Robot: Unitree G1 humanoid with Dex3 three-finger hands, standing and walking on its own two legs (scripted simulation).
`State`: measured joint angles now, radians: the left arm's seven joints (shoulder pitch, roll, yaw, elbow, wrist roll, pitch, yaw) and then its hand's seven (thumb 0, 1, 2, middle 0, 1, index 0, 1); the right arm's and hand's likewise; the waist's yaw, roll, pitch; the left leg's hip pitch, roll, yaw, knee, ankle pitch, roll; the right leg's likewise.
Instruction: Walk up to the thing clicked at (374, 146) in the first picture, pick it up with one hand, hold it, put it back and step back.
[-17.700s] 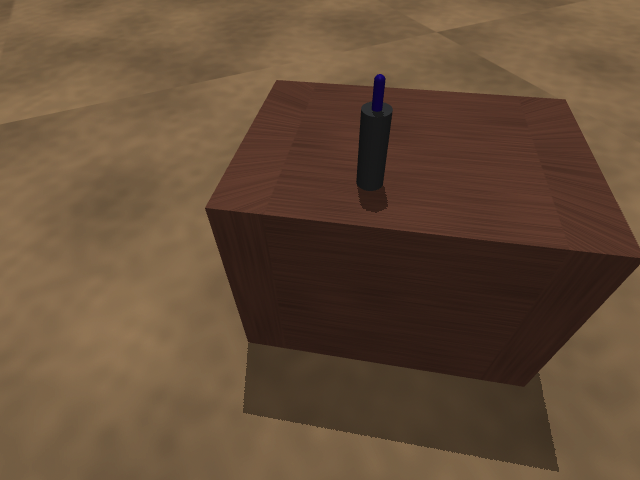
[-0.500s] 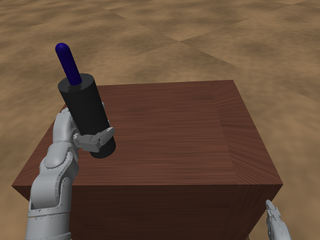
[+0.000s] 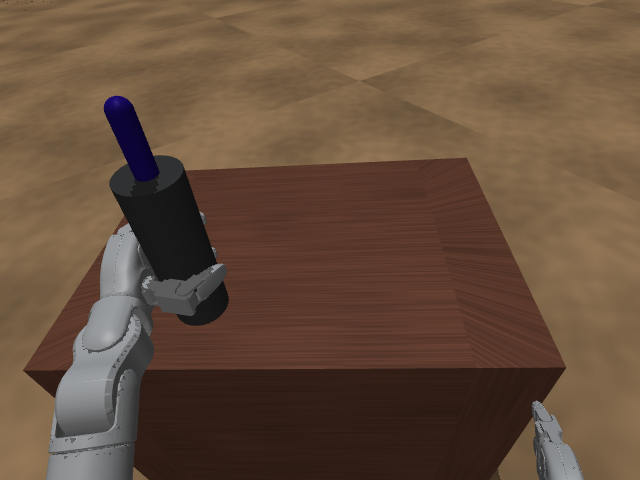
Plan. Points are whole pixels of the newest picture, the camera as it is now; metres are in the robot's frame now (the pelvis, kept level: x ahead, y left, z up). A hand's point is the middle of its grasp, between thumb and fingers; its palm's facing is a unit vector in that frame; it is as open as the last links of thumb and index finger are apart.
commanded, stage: hold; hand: left
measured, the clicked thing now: (168, 224) +0.32 +0.17 +0.24
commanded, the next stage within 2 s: crouch in 0.28 s
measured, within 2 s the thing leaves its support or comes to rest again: neither
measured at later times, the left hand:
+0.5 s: hand (190, 253) +0.34 +0.16 +0.18, palm faces +0.13 -0.99 -0.01, open 9.3 cm
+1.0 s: hand (211, 263) +0.40 +0.18 +0.10, palm faces +0.15 -0.99 -0.01, open 9.2 cm
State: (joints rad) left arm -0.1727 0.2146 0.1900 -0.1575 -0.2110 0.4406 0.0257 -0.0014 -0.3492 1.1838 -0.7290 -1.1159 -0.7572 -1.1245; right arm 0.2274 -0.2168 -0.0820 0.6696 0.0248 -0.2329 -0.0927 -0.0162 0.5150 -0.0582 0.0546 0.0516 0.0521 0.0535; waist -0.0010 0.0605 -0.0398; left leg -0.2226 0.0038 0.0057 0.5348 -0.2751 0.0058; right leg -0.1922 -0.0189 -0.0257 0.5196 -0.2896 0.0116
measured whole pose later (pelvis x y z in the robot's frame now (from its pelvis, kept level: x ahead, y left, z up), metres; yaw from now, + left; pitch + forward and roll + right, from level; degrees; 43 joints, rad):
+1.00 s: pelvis -0.01 +0.00 -0.01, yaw -1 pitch +3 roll +0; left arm -0.45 0.27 0.23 0.54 -0.16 0.04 0.02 0.00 -0.35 1.19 -0.75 -1.09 -0.78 -1.09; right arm 0.21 -0.22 -0.06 0.65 0.01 -0.22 -0.07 -0.02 0.55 -0.04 0.06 0.05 0.05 0.05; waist -0.06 0.00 -0.03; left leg -0.37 0.02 0.03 0.60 -0.29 0.01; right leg -0.35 -0.01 0.00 0.59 -0.29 0.01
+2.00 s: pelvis -0.01 +0.01 -0.04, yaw -2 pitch +15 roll -2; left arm -0.73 0.40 0.33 1.00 -0.11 -0.28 -0.01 0.00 -0.33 1.17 -0.75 -1.06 -0.78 -1.07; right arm 0.32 -0.23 -0.03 0.25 -0.02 -0.05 -0.01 -0.01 0.51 -0.06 0.06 0.05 0.05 0.05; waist -0.14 0.00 -0.11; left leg -0.76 0.04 0.01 0.91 -0.41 0.01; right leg -0.72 0.01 -0.01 0.85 -0.40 0.02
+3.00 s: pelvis -0.02 +0.00 -0.08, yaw -2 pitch +22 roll -3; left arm -0.80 0.49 0.42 1.15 -0.06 -0.45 -0.04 0.00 -0.32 1.15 -0.75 -1.06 -0.78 -1.06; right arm 0.36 -0.25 0.00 0.03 -0.05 0.01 0.03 -0.01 0.51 -0.06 0.06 0.05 0.06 0.05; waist -0.22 -0.01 -0.13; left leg -1.03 0.05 -0.02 1.13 -0.48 0.00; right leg -0.99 0.02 -0.04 1.07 -0.47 0.00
